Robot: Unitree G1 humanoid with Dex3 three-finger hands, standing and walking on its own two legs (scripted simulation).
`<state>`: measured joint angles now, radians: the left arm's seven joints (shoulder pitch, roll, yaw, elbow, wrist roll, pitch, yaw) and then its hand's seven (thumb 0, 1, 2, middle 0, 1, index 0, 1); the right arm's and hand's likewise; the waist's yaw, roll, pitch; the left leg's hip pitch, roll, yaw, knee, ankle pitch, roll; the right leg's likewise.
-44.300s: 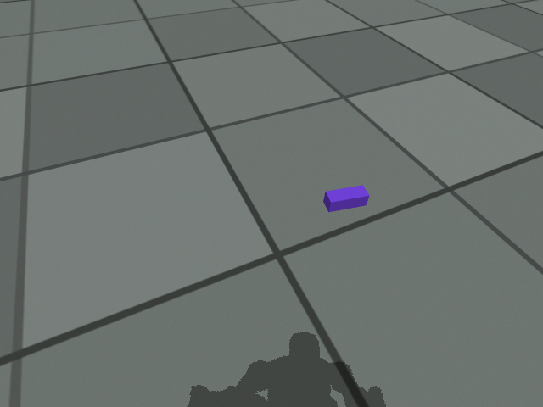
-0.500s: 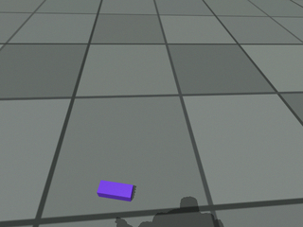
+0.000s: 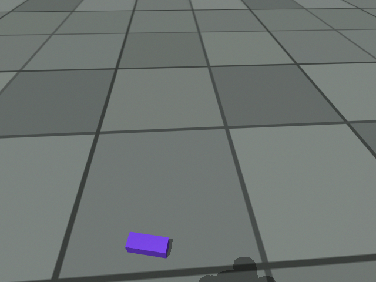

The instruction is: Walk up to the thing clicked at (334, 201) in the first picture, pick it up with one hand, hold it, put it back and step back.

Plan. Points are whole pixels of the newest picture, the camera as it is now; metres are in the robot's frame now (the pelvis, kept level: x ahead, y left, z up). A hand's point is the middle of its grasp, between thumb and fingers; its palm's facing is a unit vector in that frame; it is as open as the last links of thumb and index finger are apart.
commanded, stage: stand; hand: left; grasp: from above
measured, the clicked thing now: (148, 244) +0.47 +0.22 -0.74
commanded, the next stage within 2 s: step back in 1.66 s
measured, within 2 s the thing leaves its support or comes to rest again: neither
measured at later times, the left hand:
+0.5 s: hand out of the picture +0.07 +0.22 -0.16, palm faces +0.02 -0.94 -0.33, open 7.4 cm
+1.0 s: hand out of the picture +0.08 +0.23 -0.15, palm faces +0.00 -0.94 -0.34, open 7.4 cm
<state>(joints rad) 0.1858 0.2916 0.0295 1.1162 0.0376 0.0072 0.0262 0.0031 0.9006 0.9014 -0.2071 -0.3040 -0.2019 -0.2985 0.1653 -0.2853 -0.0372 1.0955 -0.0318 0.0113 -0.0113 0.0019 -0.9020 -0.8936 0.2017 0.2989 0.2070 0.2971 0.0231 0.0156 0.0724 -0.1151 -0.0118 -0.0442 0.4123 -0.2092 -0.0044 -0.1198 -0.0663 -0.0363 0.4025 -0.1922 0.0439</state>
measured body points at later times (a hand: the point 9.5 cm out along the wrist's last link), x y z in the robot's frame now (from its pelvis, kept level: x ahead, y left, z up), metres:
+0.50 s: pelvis +0.01 -0.02 +0.00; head +0.01 -0.02 +0.45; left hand +0.07 +0.27 -0.13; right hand +0.06 -0.30 -0.14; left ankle +0.02 +0.12 -0.74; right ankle +0.02 -0.15 -0.74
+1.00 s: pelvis +0.01 -0.02 +0.00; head +0.02 -0.03 +0.45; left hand +0.08 +0.27 -0.13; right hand +0.08 -0.31 -0.14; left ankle +0.02 +0.12 -0.74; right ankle +0.02 -0.15 -0.74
